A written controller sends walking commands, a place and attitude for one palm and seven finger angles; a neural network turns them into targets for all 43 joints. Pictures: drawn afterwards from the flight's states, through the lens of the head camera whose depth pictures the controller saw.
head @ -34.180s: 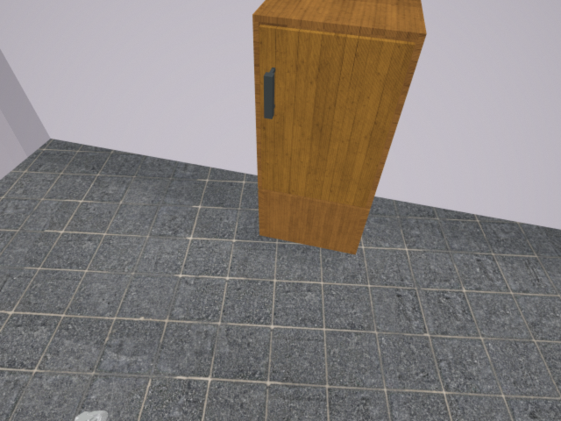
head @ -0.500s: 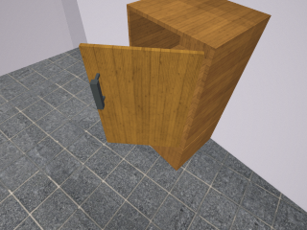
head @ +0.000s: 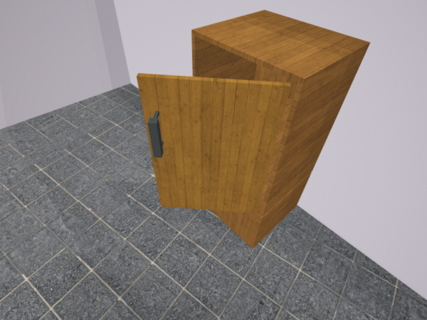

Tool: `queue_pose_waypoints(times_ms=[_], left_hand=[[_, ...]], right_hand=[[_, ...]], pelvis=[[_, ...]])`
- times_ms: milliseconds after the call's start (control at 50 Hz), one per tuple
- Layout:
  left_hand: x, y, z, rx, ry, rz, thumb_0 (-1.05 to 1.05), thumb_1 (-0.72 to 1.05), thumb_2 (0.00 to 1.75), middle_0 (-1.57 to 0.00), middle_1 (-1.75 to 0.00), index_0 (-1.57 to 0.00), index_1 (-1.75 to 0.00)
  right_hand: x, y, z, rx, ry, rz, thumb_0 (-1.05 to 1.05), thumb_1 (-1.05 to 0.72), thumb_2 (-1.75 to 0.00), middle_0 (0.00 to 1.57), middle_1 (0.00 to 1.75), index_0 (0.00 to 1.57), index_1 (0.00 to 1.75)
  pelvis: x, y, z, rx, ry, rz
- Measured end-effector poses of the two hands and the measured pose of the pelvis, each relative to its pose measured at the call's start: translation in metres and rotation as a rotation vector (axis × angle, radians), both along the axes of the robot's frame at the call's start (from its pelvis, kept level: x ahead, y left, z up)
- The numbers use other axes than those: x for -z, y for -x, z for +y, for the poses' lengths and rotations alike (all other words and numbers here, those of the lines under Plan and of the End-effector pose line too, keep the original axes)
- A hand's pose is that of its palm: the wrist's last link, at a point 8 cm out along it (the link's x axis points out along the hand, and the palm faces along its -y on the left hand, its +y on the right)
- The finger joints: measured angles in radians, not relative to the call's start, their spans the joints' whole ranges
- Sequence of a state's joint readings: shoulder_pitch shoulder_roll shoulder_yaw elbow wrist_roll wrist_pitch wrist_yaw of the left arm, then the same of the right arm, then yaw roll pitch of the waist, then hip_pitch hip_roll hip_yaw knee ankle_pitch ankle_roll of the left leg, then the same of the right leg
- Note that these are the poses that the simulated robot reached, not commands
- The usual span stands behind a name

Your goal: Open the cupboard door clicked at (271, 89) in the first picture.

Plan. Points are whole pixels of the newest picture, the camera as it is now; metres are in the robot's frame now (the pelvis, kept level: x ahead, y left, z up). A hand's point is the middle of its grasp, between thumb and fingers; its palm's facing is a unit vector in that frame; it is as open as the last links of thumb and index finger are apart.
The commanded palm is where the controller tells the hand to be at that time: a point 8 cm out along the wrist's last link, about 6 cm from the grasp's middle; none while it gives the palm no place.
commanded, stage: come to a stop and stand still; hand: left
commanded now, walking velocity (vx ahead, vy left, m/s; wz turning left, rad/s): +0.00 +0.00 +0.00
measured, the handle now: (157, 134) +0.62 +0.21 -0.02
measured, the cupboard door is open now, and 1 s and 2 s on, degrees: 43 43 43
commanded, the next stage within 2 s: look again from close up in 0.40 s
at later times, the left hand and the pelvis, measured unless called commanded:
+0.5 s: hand out of the picture -0.05 +0.16 -0.18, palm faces +0.03 -0.99 -0.16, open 7.4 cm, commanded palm none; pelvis -0.01 +0.00 +0.00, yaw +0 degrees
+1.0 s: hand out of the picture -0.04 +0.14 -0.18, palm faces +0.05 -0.99 -0.15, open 7.4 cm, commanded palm none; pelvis -0.01 -0.01 +0.00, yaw +0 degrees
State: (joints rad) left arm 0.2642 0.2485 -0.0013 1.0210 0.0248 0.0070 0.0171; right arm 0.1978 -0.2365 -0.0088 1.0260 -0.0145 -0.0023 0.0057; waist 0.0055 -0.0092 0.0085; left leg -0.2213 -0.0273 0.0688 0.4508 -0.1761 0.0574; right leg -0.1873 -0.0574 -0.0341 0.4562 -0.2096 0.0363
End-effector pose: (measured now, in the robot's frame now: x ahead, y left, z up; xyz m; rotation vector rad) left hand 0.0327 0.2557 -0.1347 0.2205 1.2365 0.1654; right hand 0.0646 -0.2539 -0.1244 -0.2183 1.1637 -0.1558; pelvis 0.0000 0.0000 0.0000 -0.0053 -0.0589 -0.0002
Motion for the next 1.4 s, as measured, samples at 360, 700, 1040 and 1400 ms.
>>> queue_pose_waypoints(times_ms=[360, 700, 1040, 1400], left_hand=[[0.013, 0.083, -0.032, -0.058, 0.075, 0.197, 0.00, 0.91, 0.89, -0.20, -0.30, -0.20, -0.30], [0.017, 0.084, -0.063, -0.077, 0.122, 0.188, 0.00, 0.91, 0.89, -0.20, -0.30, -0.20, -0.30], [0.017, 0.075, -0.063, -0.077, 0.116, 0.175, 0.00, 0.91, 0.89, -0.20, -0.29, -0.20, -0.30], [0.031, 0.056, -0.034, -0.101, 0.150, 0.223, 0.00, 0.91, 0.89, -0.20, -0.30, -0.20, -0.30]], right_hand=[[0.013, 0.074, 0.017, 0.069, -0.040, 0.194, 0.01, -0.91, -0.89, 0.20, 0.30, 0.20, 0.30], [0.022, 0.098, 0.044, 0.116, -0.115, 0.236, 0.01, -0.91, -0.89, 0.20, 0.30, 0.20, 0.30], [0.020, 0.091, 0.035, 0.121, -0.099, 0.224, 0.00, -0.91, -0.89, 0.20, 0.30, 0.20, 0.30], [0.018, 0.080, 0.053, 0.140, -0.047, 0.233, 0.00, -0.91, -0.89, 0.20, 0.30, 0.20, 0.30]], pelvis=[[-0.001, 0.013, -0.001, -0.005, 0.003, 0.011], [0.001, 0.014, -0.006, 0.003, 0.003, 0.021], [0.001, 0.010, -0.009, 0.009, 0.004, 0.029], [0.008, -0.024, 0.020, 0.024, 0.015, 0.022]])
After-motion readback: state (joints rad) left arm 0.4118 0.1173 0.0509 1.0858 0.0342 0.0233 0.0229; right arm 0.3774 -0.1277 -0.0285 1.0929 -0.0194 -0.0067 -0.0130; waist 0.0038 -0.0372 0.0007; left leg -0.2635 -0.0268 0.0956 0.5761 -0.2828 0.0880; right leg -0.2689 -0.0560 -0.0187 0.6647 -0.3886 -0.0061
